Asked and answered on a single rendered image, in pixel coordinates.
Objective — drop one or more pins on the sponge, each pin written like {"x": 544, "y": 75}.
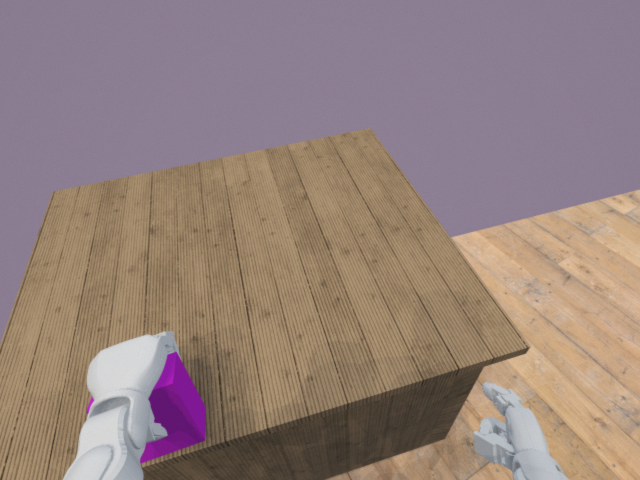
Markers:
{"x": 178, "y": 407}

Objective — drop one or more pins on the right robot hand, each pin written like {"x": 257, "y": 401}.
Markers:
{"x": 499, "y": 442}

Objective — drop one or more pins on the left robot hand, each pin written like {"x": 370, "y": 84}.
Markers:
{"x": 135, "y": 364}

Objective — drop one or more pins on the robot right forearm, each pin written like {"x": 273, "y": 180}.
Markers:
{"x": 536, "y": 465}

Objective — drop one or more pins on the table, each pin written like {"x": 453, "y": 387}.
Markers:
{"x": 324, "y": 315}

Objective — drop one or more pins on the robot left forearm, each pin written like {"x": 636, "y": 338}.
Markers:
{"x": 113, "y": 438}

